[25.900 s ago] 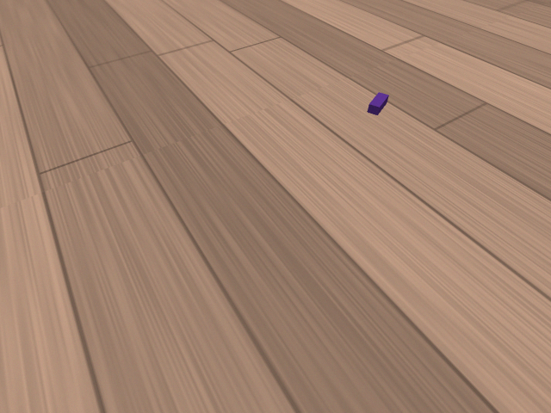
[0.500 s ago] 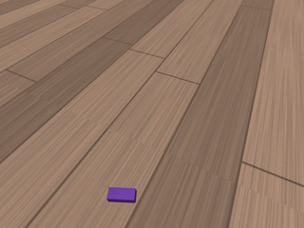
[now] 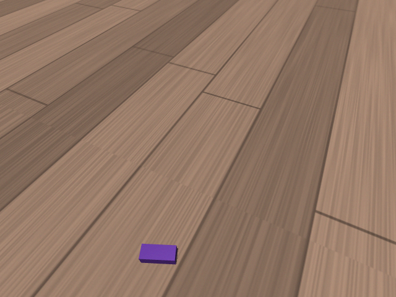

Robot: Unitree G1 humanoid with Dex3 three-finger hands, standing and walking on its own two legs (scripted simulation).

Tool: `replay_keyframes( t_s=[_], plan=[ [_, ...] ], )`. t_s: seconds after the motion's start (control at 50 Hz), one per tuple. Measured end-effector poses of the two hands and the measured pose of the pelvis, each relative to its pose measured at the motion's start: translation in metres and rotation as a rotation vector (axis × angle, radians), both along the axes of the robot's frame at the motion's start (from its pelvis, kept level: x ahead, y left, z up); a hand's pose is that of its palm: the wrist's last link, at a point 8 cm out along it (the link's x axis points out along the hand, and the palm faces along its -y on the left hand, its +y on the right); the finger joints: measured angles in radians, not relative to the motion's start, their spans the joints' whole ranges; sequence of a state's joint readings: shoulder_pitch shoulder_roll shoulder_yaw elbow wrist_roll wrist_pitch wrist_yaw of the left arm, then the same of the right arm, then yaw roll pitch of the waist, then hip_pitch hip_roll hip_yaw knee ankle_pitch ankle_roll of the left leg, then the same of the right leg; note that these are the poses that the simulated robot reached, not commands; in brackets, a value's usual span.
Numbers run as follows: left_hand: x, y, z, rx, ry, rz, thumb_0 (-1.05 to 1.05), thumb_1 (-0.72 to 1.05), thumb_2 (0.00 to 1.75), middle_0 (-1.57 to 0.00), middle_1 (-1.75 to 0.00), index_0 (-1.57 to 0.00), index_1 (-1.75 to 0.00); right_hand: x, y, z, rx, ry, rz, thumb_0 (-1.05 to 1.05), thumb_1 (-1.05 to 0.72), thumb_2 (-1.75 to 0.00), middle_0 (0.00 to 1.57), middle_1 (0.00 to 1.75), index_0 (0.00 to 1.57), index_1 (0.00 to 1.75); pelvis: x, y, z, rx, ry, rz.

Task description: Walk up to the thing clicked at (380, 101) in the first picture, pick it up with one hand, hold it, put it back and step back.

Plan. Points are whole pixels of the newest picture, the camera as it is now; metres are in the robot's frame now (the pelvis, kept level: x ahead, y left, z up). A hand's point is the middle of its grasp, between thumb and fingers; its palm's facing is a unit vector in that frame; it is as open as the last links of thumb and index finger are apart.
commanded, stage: stand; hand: left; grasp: from above
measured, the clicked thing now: (158, 254) +0.44 +0.22 -0.75
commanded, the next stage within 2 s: rise first in 0.34 s
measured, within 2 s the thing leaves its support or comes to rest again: neither
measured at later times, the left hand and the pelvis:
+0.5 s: hand out of the picture +0.08 +0.25 -0.16, palm faces +0.01 -0.94 -0.35, open 7.5 cm; pelvis +0.00 +0.00 +0.00, yaw +0 degrees
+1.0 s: hand out of the picture +0.14 +0.26 -0.21, palm faces -0.09 -0.91 -0.41, open 13.6 cm; pelvis -0.01 +0.01 -0.07, yaw -1 degrees
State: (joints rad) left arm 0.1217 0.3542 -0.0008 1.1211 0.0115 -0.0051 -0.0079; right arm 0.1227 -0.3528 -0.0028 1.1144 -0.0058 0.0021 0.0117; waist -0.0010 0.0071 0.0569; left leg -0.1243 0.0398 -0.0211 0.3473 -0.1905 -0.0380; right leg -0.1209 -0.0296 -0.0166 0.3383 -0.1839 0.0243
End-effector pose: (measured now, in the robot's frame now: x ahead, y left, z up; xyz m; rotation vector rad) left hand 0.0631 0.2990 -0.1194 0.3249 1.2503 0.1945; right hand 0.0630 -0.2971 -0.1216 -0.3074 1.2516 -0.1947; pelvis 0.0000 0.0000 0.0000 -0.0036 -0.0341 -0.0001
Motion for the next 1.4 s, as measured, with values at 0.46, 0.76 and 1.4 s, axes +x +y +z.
replay_keyframes(
  t_s=[0.46,0.76,1.4],
  plan=[
    [0.006,0.001,0.001,0.003,-0.006,0.003,0.00,0.90,0.90,-0.20,-0.30,-0.20,-0.30,0.009,0.001,0.001,-0.001,-0.012,0.001,0.00,-0.91,-0.90,0.20,0.30,0.20,0.30,0.004,0.000,0.000,-0.001,-0.001,0.001],
    [0.088,-0.004,-0.017,0.007,-0.131,-0.064,0.00,0.20,0.96,-0.09,-0.87,-0.10,-0.86,0.018,0.042,-0.013,0.069,-0.217,-0.050,0.01,-0.92,-0.90,0.20,0.30,0.20,0.30,-0.009,0.003,-0.027,-0.002,0.160,-0.018],
    [0.061,0.004,-0.086,0.128,-0.094,-0.212,-0.01,-0.56,0.99,-0.08,-1.06,-0.07,-1.07,0.088,0.063,-0.073,0.059,-0.480,0.091,0.01,-0.92,-0.91,0.20,0.30,0.20,0.30,-0.018,0.010,-0.118,-0.031,0.382,-0.010]
  ],
)
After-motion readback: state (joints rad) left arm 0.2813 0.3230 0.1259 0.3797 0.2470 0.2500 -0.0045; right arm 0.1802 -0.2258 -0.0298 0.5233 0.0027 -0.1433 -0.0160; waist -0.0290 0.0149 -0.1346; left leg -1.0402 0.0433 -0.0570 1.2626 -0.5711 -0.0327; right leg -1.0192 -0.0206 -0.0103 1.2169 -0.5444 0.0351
